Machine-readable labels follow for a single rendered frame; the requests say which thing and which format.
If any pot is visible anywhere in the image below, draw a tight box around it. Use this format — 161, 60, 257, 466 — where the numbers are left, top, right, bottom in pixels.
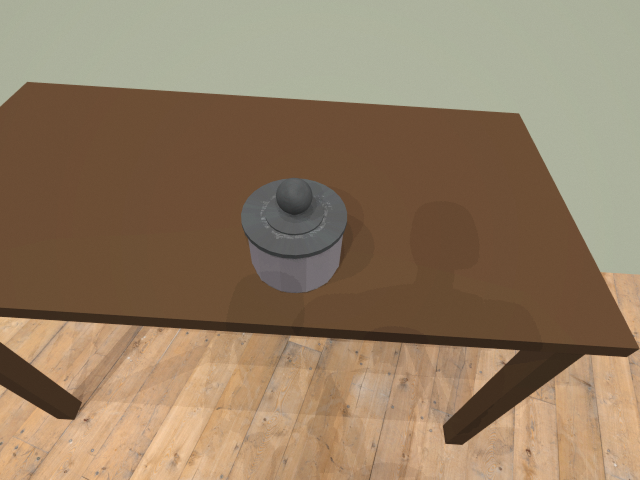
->
248, 235, 343, 293

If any table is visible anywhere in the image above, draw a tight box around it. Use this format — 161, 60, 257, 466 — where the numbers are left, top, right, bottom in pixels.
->
0, 82, 640, 445

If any lid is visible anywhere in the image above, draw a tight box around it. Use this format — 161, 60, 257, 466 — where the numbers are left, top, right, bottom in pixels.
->
241, 179, 347, 259

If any knob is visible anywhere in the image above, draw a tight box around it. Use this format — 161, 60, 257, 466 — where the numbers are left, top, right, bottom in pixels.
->
276, 178, 313, 214

